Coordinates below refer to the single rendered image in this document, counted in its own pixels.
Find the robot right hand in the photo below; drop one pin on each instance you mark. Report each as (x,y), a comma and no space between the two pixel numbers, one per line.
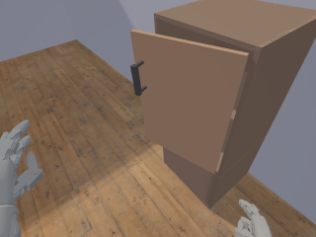
(257,227)

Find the robot left forearm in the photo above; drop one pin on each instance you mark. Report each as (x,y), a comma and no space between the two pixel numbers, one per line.
(9,226)

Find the cupboard door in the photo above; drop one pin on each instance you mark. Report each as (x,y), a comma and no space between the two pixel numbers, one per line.
(191,90)

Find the handle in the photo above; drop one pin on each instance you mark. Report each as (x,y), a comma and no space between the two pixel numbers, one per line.
(136,78)

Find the robot left hand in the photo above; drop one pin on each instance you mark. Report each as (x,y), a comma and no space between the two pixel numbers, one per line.
(12,147)

